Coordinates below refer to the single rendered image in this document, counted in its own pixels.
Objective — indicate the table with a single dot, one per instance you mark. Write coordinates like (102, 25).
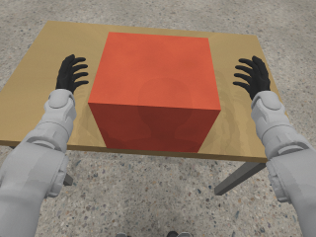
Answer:
(232, 137)

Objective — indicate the robot right upper arm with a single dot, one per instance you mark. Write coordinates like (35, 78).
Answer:
(293, 179)

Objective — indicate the robot right hand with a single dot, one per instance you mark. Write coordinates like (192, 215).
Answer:
(259, 80)

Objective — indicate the left robot forearm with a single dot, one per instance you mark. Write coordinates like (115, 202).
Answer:
(53, 130)

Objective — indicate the carton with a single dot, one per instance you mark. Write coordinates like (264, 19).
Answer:
(155, 92)

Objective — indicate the robot left hand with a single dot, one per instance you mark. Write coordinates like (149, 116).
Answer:
(66, 77)

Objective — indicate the robot left upper arm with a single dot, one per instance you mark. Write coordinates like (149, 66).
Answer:
(35, 173)

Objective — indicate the right robot forearm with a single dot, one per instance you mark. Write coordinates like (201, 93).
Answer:
(273, 127)

